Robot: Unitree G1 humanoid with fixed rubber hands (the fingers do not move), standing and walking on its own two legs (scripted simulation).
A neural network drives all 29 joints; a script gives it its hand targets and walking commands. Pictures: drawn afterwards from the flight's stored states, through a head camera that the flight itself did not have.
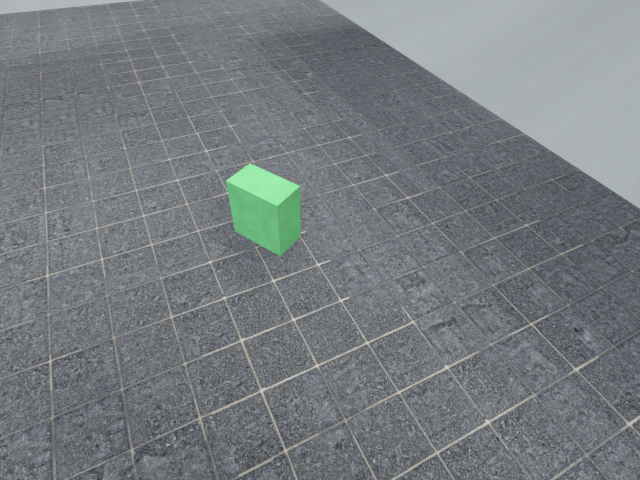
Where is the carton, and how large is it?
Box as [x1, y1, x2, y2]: [226, 163, 300, 255]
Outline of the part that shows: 250,163 226,180 235,231 280,255 300,235 299,186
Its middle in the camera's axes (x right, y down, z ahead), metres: -0.23 -0.14 +1.64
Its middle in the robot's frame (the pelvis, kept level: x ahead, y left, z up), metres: +1.27 +0.23 -0.64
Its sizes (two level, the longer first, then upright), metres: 0.258 0.146 0.284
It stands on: the floor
